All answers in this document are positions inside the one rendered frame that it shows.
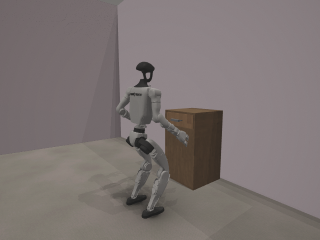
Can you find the robot left upper arm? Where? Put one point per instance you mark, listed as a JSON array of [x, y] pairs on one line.
[[120, 109]]

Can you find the cabinet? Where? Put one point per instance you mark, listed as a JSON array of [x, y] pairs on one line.
[[199, 163]]

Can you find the left robot thigh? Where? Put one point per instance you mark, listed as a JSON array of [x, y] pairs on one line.
[[147, 163]]

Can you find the robot right forearm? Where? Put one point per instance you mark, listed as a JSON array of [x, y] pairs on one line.
[[167, 125]]

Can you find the robot thigh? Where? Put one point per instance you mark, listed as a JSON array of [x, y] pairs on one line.
[[147, 163], [149, 146]]

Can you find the robot left forearm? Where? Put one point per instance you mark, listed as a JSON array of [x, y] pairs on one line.
[[126, 115]]

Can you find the robot right upper arm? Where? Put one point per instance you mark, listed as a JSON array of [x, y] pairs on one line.
[[155, 95]]

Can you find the right robot hand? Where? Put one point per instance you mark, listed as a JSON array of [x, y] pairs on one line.
[[182, 137]]

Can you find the drawer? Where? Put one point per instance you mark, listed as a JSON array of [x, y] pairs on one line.
[[187, 119]]

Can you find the right robot thigh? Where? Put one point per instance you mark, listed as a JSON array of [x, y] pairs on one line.
[[149, 146]]

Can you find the handle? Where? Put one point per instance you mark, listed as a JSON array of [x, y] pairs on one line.
[[175, 120]]

